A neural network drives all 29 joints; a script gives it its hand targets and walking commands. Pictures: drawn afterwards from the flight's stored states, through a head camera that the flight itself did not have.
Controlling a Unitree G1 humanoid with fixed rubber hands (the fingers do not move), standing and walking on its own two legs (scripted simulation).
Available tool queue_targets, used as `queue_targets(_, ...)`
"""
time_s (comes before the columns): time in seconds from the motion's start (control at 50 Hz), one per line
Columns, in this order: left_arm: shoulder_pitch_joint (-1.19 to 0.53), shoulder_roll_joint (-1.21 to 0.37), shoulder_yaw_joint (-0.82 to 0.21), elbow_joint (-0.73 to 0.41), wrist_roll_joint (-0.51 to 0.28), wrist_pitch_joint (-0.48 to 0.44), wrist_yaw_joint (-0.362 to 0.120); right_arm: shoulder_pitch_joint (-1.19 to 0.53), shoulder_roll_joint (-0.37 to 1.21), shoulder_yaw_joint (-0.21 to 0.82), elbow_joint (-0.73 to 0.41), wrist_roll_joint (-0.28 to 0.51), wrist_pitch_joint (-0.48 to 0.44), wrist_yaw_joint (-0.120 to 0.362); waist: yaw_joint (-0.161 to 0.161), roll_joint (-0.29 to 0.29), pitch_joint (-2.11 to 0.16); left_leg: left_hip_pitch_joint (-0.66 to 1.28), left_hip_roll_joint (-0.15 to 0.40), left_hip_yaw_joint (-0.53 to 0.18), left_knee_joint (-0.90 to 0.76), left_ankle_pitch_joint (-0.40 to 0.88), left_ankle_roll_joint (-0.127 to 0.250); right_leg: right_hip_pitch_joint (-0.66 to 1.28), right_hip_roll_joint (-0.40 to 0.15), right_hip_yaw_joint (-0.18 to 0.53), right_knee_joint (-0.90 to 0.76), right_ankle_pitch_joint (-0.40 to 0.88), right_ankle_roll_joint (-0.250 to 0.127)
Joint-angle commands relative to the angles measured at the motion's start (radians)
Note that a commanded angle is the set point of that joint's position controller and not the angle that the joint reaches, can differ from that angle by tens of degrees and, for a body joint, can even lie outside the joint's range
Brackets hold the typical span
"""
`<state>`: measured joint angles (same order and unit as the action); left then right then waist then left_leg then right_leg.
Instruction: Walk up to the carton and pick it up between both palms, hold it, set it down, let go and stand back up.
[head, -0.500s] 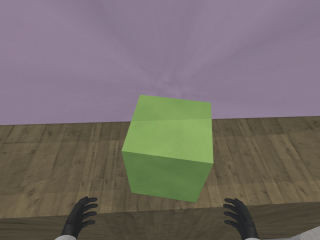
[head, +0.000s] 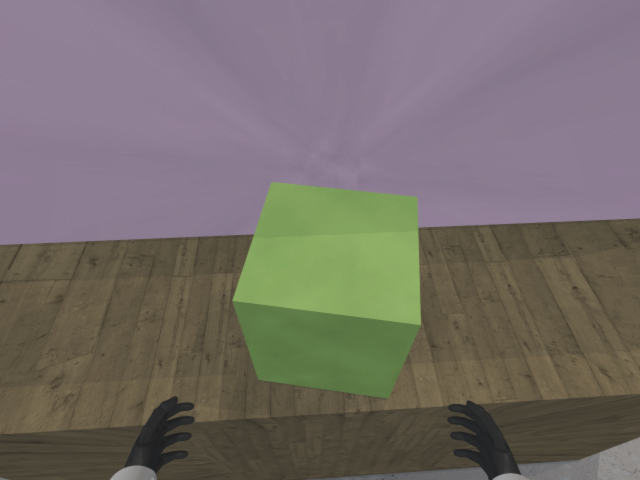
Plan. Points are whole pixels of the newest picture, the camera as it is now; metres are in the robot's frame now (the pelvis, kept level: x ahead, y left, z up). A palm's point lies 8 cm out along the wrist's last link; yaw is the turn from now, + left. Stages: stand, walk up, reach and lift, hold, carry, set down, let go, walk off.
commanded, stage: let go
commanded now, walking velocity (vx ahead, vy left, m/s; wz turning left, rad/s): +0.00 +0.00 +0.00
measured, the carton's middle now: (332, 294) +0.37 +0.00 -0.03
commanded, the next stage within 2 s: stand in 0.44 s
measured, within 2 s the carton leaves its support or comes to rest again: neither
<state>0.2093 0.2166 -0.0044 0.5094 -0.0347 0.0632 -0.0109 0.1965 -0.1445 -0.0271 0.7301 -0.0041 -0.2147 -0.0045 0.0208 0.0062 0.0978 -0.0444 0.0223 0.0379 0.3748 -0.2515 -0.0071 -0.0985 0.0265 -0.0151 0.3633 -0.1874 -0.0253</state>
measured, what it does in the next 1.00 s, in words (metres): stands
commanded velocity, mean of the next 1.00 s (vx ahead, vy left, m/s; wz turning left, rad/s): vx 0.00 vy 0.00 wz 0.00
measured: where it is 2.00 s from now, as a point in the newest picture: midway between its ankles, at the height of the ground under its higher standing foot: outside the picture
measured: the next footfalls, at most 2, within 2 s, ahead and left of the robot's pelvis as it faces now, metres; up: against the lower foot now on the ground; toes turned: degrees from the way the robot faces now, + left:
none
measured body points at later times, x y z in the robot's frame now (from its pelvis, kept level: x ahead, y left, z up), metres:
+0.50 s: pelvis -0.01 -0.01 +0.00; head +0.00 -0.01 +0.45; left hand +0.16 +0.23 -0.08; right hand +0.15 -0.23 -0.10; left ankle -0.02 +0.12 -0.75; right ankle +0.01 -0.10 -0.75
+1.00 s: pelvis -0.03 +0.01 -0.01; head -0.04 +0.01 +0.44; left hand +0.04 +0.27 -0.13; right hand +0.03 -0.24 -0.14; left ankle -0.03 +0.12 -0.75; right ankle +0.01 -0.10 -0.75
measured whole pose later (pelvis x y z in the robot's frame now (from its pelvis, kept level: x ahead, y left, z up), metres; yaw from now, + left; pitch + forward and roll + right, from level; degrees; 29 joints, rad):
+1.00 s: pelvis -0.03 +0.01 -0.01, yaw +1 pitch -3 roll +0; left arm 0.35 0.25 -0.01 0.74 0.02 -0.02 0.00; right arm 0.35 -0.26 0.01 0.81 -0.01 -0.02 0.01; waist 0.00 0.00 0.01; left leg -0.18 -0.01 0.04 0.47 -0.25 0.02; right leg -0.23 0.00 -0.01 0.46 -0.19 0.00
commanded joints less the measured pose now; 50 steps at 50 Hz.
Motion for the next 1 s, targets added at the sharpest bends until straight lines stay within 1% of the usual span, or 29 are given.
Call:
queue_targets(0.0, -0.077, 0.092, 0.031, -0.081, 0.009, 0.017, 0.012, -0.068, -0.105, -0.036, -0.098, -0.011, -0.021, 0.004, -0.007, -0.006, -0.085, -0.065, -0.013, 0.042, -0.053, 0.208, -0.013, 0.063, -0.01, 0.009, -0.048, 0.101, -0.007)
queue_targets(0.04, -0.09, 0.093, 0.028, -0.095, 0.007, 0.026, 0.019, -0.076, -0.118, -0.042, -0.096, -0.017, -0.016, 0.011, -0.008, -0.01, -0.096, -0.081, -0.006, 0.04, -0.054, 0.186, -0.009, 0.064, -0.006, 0.005, -0.038, 0.08, -0.009)
queue_targets(0.06, -0.092, 0.093, 0.029, -0.096, 0.006, 0.03, 0.018, -0.08, -0.121, -0.043, -0.107, -0.02, -0.016, 0.012, -0.009, -0.031, -0.106, -0.072, -0.009, 0.043, -0.049, 0.187, -0.005, 0.061, -0.01, 0.005, -0.041, 0.087, -0.002)
queue_targets(0.1, -0.081, 0.088, 0.03, -0.088, 0.002, 0.031, 0.018, -0.088, -0.131, -0.048, -0.121, -0.03, -0.026, 0.012, -0.01, -0.059, -0.121, -0.057, -0.011, 0.044, -0.038, 0.214, -0.005, 0.059, -0.008, 0.002, -0.04, 0.148, 0.005)
queue_targets(0.12, -0.088, 0.089, 0.027, -0.099, 0.003, 0.026, 0.02, -0.083, -0.129, -0.048, -0.121, -0.027, -0.031, 0.012, -0.008, -0.042, -0.139, -0.06, -0.011, 0.042, -0.038, 0.207, -0.008, 0.068, -0.009, 0.005, -0.034, 0.146, 0.003)
queue_targets(0.14, -0.094, 0.09, 0.028, -0.08, 0.004, 0.031, 0.018, -0.09, -0.131, -0.052, -0.108, -0.038, -0.027, 0.011, -0.012, -0.06, -0.121, -0.076, -0.013, 0.049, -0.043, 0.175, -0.001, 0.068, -0.01, 0.008, -0.039, 0.126, 0.005)
queue_targets(0.18, -0.099, 0.089, 0.028, -0.075, 0.007, 0.043, 0.016, -0.089, -0.122, -0.048, -0.102, -0.035, -0.012, 0.011, -0.008, -0.051, -0.092, -0.1, -0.011, 0.046, -0.052, 0.141, 0.005, 0.071, -0.016, 0.012, -0.039, 0.099, 0.002)
queue_targets(0.2, -0.1, 0.08, 0.025, -0.075, 0.013, 0.05, 0.018, -0.087, -0.12, -0.046, -0.094, -0.031, -0.006, 0.013, -0.004, -0.03, -0.08, -0.102, -0.007, 0.047, -0.059, 0.146, 0.001, 0.075, -0.014, 0.01, -0.036, 0.088, -0.004)
queue_targets(0.24, -0.099, 0.083, 0.03, -0.081, 0.013, 0.05, 0.02, -0.091, -0.121, -0.043, -0.115, -0.028, -0.004, 0.017, 0.005, -0.025, -0.086, -0.11, -0.009, 0.05, -0.058, 0.154, 0.0, 0.077, -0.014, 0.015, -0.035, 0.082, -0.004)
queue_targets(0.34, -0.101, 0.072, 0.019, -0.091, 0.009, 0.056, 0.018, -0.079, -0.124, -0.047, -0.105, -0.027, -0.002, 0.014, -0.01, -0.049, -0.107, -0.083, -0.014, 0.046, -0.043, 0.153, -0.005, 0.066, -0.018, 0.019, -0.039, 0.105, 0.002)
queue_targets(0.36, -0.109, 0.079, 0.021, -0.1, 0.009, 0.055, 0.021, -0.083, -0.12, -0.05, -0.102, -0.026, 0.002, 0.015, -0.009, -0.028, -0.091, -0.107, -0.011, 0.045, -0.05, 0.133, -0.003, 0.069, -0.019, 0.02, -0.037, 0.078, -0.003)
queue_targets(0.42, -0.103, 0.08, 0.027, -0.104, 0.013, 0.061, 0.027, -0.09, -0.122, -0.053, -0.117, -0.028, 0.007, 0.018, -0.002, -0.029, -0.089, -0.115, -0.009, 0.047, -0.053, 0.126, -0.003, 0.069, -0.022, 0.019, -0.034, 0.069, -0.001)
queue_targets(0.44, 0.068, 0.148, 0.068, -0.005, 0.063, -0.031, 0.039, 0.003, -0.217, -0.046, -0.052, -0.006, 0.091, -0.001, 0.029, 0.051, -0.153, -0.148, 0.052, -0.061, 0.059, 0.235, 0.022, -0.006, -0.104, 0.08, 0.03, 0.242, -0.004)
queue_targets(0.46, 0.084, 0.174, 0.072, 0.018, 0.058, -0.061, 0.033, 0.028, -0.21, -0.04, -0.073, 0.0, 0.123, -0.007, 0.002, 0.029, -0.147, -0.123, 0.071, -0.068, 0.048, 0.174, 0.03, -0.03, -0.127, 0.097, 0.026, 0.223, -0.003)
queue_targets(0.48, 0.065, 0.17, 0.073, 0.013, 0.064, -0.085, 0.028, 0.029, -0.216, -0.039, -0.08, -0.005, 0.135, -0.009, -0.003, 0.029, -0.193, -0.089, 0.084, -0.084, 0.058, 0.213, 0.038, -0.016, -0.133, 0.111, 0.039, 0.269, -0.007)
queue_targets(0.52, 0.025, 0.154, 0.065, 0.009, 0.059, -0.112, 0.021, 0.044, -0.209, -0.028, -0.079, -0.004, 0.146, -0.007, -0.021, -0.032, -0.21, -0.085, 0.091, -0.092, 0.049, 0.183, 0.035, -0.031, -0.129, 0.103, 0.04, 0.244, -0.009)
queue_targets(0.56, 0.025, 0.14, 0.059, 0.024, 0.058, -0.119, 0.018, 0.038, -0.214, -0.027, -0.073, -0.006, 0.152, -0.004, -0.02, -0.042, -0.126, -0.124, 0.087, -0.1, 0.034, 0.12, 0.033, -0.091, -0.124, 0.105, 0.016, 0.195, -0.006)
queue_targets(0.62, 0.031, 0.15, 0.058, 0.043, 0.058, -0.122, 0.015, 0.05, -0.221, -0.023, -0.065, -0.01, 0.155, 0.001, -0.023, -0.024, -0.1, -0.152, 0.085, -0.102, 0.018, 0.113, 0.029, -0.085, -0.125, 0.106, 0.024, 0.174, -0.002)
queue_targets(0.64, 0.048, 0.15, 0.055, 0.05, 0.056, -0.123, 0.014, 0.055, -0.227, -0.023, -0.061, -0.01, 0.155, 0.002, -0.017, -0.011, -0.115, -0.153, 0.084, -0.102, 0.021, 0.118, 0.03, -0.074, -0.127, 0.104, 0.024, 0.169, -0.001)
queue_targets(0.68, 0.063, 0.154, 0.049, 0.068, 0.051, -0.125, 0.014, 0.058, -0.234, -0.018, -0.05, -0.009, 0.157, 0.004, -0.016, -0.035, -0.112, -0.148, 0.082, -0.101, 0.015, 0.086, 0.03, -0.084, -0.122, 0.106, 0.019, 0.143, 0.001)
queue_targets(0.76, 0.094, 0.166, 0.039, 0.092, 0.052, -0.123, 0.019, 0.096, -0.237, -0.011, -0.03, -0.007, 0.161, 0.005, -0.025, 0.0, -0.107, -0.171, 0.077, -0.103, 0.008, 0.043, 0.035, -0.075, -0.129, 0.12, 0.02, 0.12, -0.004)
queue_targets(0.82, 0.115, 0.169, 0.037, 0.118, 0.053, -0.117, 0.02, 0.115, -0.244, -0.005, -0.018, -0.007, 0.164, 0.005, -0.018, 0.005, -0.084, -0.205, 0.078, -0.107, -0.011, 0.001, 0.036, -0.08, -0.121, 0.115, 0.02, 0.055, 0.0)
queue_targets(0.84, 0.118, 0.173, 0.036, 0.125, 0.052, -0.115, 0.021, 0.121, -0.247, -0.002, -0.014, -0.005, 0.165, 0.005, -0.017, -0.007, -0.064, -0.213, 0.077, -0.107, -0.016, -0.013, 0.034, -0.088, -0.123, 0.11, 0.017, 0.045, 0.0)
queue_targets(0.86, 0.127, 0.176, 0.036, 0.131, 0.054, -0.114, 0.021, 0.137, -0.246, 0.0, -0.013, -0.008, 0.164, 0.005, -0.022, -0.007, -0.064, -0.221, 0.078, -0.112, -0.022, -0.016, 0.035, -0.088, -0.121, 0.109, 0.022, 0.04, 0.004)
queue_targets(0.88, 0.136, 0.175, 0.034, 0.14, 0.053, -0.112, 0.021, 0.139, -0.25, 0.004, -0.006, -0.006, 0.166, 0.004, -0.019, 0.009, -0.043, -0.234, 0.076, -0.111, -0.03, -0.027, 0.034, -0.094, -0.119, 0.107, 0.024, 0.022, 0.007)
queue_targets(0.9, 0.146, 0.178, 0.034, 0.146, 0.053, -0.112, 0.022, 0.142, -0.251, 0.001, -0.006, -0.007, 0.166, 0.004, -0.014, -0.001, -0.058, -0.229, 0.077, -0.115, -0.029, -0.038, 0.034, -0.086, -0.118, 0.106, 0.023, 0.011, 0.008)
queue_targets(0.92, 0.145, 0.183, 0.032, 0.149, 0.05, -0.113, 0.023, 0.149, -0.252, 0.005, -0.006, -0.005, 0.165, 0.005, -0.019, -0.013, -0.069, -0.227, 0.075, -0.114, -0.03, -0.041, 0.033, -0.091, -0.121, 0.105, 0.024, 0.002, 0.006)
queue_targets(0.96, 0.16, 0.173, 0.028, 0.155, 0.049, -0.111, 0.023, 0.148, -0.257, 0.004, -0.004, -0.005, 0.167, 0.004, -0.009, -0.012, -0.044, -0.243, 0.075, -0.117, -0.038, -0.067, 0.034, -0.108, -0.116, 0.109, 0.02, -0.018, 0.008)
queue_targets(0.98, 0.16, 0.172, 0.028, 0.166, 0.05, -0.11, 0.023, 0.152, -0.257, 0.003, -0.002, -0.003, 0.168, 0.003, -0.015, -0.001, -0.043, -0.258, 0.077, -0.121, -0.041, -0.095, 0.037, -0.1, -0.118, 0.114, 0.02, -0.037, 0.008)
